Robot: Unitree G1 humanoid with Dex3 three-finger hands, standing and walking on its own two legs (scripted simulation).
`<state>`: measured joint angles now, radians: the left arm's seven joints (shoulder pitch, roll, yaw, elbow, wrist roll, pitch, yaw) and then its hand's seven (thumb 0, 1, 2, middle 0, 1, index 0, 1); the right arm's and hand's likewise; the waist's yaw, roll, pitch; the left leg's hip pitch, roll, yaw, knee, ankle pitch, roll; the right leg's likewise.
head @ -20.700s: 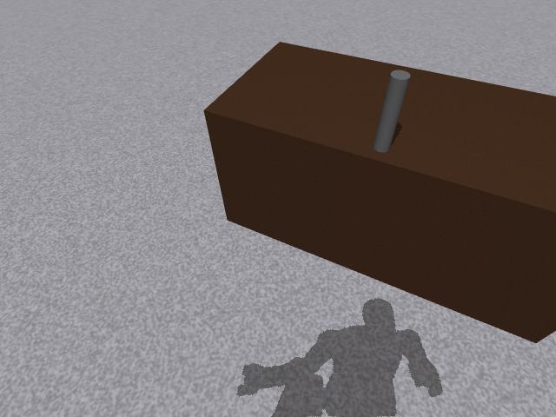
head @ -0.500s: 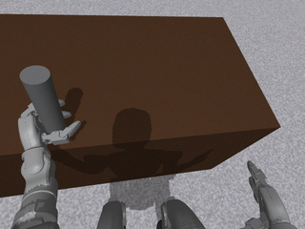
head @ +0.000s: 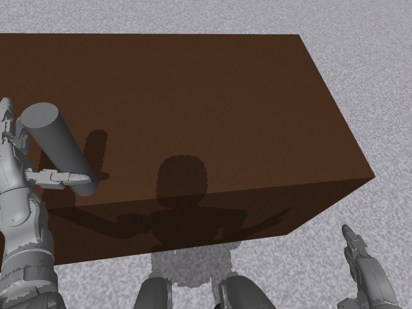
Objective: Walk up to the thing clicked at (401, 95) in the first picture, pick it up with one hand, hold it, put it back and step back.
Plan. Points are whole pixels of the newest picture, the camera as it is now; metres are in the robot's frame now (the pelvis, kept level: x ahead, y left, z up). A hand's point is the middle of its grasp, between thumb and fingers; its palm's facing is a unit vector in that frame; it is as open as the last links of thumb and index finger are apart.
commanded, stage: withdraw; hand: left
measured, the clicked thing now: (68, 158) +0.39 +0.24 +0.04
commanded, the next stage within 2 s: rise in 0.06 s
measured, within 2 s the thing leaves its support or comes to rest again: rests again in 0.36 s
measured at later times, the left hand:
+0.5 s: hand out of the picture +0.38 +0.41 +0.09, palm faces +0.54 -0.77 -0.34, open 17.5 cm
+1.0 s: hand (8, 270) +0.21 +0.27 +0.06, palm faces +0.31 -0.88 -0.36, open 17.2 cm
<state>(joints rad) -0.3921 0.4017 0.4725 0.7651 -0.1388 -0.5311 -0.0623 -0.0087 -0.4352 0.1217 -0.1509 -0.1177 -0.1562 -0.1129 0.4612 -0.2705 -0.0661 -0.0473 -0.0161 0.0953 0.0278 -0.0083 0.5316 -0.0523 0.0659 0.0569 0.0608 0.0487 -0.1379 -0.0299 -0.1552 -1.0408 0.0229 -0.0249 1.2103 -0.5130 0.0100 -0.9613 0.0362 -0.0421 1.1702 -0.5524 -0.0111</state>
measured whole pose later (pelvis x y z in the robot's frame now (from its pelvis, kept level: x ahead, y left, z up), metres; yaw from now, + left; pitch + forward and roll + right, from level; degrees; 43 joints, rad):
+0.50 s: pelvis +0.01 +0.01 +0.05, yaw +0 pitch +14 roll -2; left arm -0.44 0.70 0.55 0.99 0.01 -0.14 0.01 -0.01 -0.55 0.03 -0.07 -0.05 -0.07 -0.05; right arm 0.39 -0.27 -0.01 0.21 0.04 0.13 -0.02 -0.01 0.51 -0.06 0.07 0.06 0.06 0.05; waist -0.07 -0.01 -0.12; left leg -0.77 0.02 0.00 0.94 -0.42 0.02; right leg -0.70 0.03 -0.01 0.89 -0.45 0.00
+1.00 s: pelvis +0.03 +0.00 +0.06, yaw +1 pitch +8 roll +0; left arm 0.42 0.32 0.22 0.05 -0.07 0.01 0.08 -0.01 -0.45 0.03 -0.04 -0.03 -0.05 -0.03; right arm 0.45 -0.25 -0.06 0.19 0.07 0.07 -0.07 -0.01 0.52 -0.05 0.06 0.06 0.06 0.05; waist 0.02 0.00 -0.12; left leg -0.56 0.00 0.01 0.85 -0.42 0.02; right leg -0.51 0.01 0.00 0.84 -0.46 0.00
